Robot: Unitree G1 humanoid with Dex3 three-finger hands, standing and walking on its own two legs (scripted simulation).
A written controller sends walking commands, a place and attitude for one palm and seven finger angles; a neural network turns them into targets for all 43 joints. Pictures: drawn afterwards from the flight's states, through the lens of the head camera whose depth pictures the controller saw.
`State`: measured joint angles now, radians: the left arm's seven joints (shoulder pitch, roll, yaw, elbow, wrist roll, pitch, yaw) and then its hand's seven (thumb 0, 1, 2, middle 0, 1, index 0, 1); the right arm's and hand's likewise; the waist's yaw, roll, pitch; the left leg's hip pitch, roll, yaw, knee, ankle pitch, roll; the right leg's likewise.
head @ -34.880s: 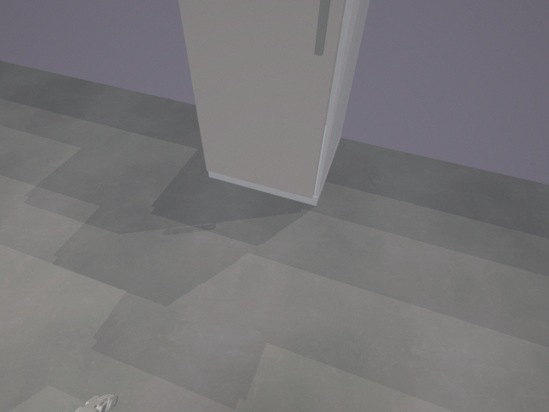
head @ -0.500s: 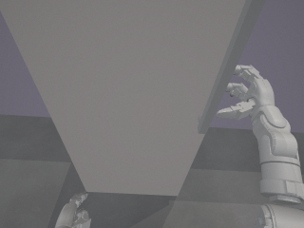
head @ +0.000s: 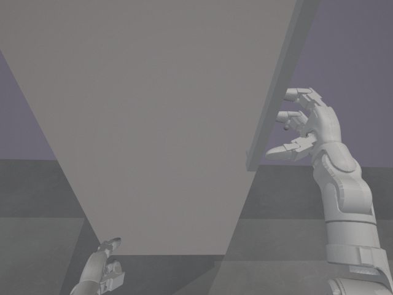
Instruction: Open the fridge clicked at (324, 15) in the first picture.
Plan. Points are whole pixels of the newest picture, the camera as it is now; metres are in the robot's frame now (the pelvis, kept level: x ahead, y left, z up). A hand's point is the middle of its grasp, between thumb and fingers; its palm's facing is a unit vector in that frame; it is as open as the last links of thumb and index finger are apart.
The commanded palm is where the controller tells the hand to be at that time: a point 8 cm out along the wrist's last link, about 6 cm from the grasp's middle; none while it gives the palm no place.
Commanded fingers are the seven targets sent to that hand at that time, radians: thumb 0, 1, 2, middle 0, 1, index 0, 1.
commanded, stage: slide the fingers in behind the handle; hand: right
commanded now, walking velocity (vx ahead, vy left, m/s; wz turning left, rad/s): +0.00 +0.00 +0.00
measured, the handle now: (271, 93) +0.45 -0.12 +0.23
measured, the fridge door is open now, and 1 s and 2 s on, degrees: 0 0 0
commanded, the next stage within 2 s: move the hooked fingers beside the handle in 0.26 s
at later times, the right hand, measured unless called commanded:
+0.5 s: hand (284, 128) +0.37 -0.14 +0.20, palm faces +0.00 +1.00 -0.04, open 14.3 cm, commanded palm +0.34 -0.18 +0.20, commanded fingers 0.00 0.50 -0.30 0.30 1.20 0.30 1.20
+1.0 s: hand (290, 127) +0.39 -0.16 +0.19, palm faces -0.01 +1.00 -0.03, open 14.0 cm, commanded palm +0.36 -0.21 +0.20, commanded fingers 0.00 0.50 -0.30 0.30 1.20 0.30 1.20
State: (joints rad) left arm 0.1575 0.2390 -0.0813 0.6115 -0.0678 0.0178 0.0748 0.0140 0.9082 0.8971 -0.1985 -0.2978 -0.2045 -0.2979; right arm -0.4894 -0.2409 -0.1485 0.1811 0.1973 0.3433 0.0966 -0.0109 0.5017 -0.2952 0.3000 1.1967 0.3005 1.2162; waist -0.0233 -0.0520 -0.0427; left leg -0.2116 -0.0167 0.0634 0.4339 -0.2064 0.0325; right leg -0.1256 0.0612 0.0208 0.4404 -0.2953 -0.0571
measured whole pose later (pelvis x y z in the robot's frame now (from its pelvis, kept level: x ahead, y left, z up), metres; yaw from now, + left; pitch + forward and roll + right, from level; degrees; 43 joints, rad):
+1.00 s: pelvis +0.00 +0.01 +0.00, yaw +1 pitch +0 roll +1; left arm 0.18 0.25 -0.08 0.62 -0.07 0.02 0.09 0.01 0.91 0.90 -0.20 -0.30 -0.21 -0.30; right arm -0.51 -0.31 -0.20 0.27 0.21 0.31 0.14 -0.01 0.50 -0.30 0.30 1.20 0.30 1.21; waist 0.00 -0.04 -0.03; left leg -0.22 -0.03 0.06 0.42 -0.20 0.04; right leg -0.13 0.05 0.01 0.44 -0.29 -0.05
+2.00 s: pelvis +0.01 +0.00 +0.00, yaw +0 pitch +0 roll +1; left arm 0.21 0.26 -0.07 0.61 -0.08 0.00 0.08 0.01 0.91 0.90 -0.20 -0.30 -0.20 -0.30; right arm -0.46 -0.37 -0.26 0.25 0.23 0.29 0.24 -0.01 0.50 -0.30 0.30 1.20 0.30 1.20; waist -0.01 -0.05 -0.05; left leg -0.22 -0.02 0.06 0.43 -0.21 0.03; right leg -0.14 0.06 0.02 0.45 -0.31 -0.06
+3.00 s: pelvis +0.01 +0.00 +0.00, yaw +1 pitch +0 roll +1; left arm 0.23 0.26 -0.08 0.63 -0.08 -0.02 0.08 0.01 0.91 0.90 -0.20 -0.30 -0.20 -0.30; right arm -0.47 -0.39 -0.30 0.24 0.25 0.22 0.26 -0.01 0.50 -0.30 0.30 1.20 0.30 1.20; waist -0.01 -0.04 -0.07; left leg -0.22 -0.03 0.06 0.43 -0.21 0.04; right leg -0.14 0.05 0.02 0.46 -0.32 -0.05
